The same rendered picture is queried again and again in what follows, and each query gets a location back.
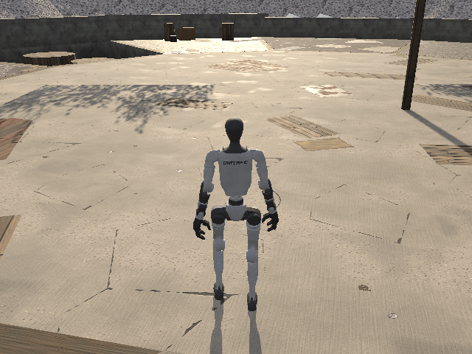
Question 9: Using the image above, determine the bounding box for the right robot hand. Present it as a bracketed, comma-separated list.
[262, 212, 279, 232]

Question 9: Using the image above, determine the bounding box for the right robot upper arm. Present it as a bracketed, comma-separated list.
[250, 149, 270, 190]

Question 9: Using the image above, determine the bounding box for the left robot upper arm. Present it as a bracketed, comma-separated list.
[203, 150, 220, 192]

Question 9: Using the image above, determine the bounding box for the robot left forearm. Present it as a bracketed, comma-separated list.
[195, 181, 210, 220]

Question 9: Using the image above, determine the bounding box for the humanoid robot head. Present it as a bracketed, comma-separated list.
[222, 117, 248, 153]

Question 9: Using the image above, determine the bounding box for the left robot hand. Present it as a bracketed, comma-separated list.
[193, 218, 211, 240]

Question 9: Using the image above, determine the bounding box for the robot right forearm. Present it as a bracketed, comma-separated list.
[262, 178, 277, 214]

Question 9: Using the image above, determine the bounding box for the robot left foot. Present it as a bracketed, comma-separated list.
[213, 282, 224, 300]

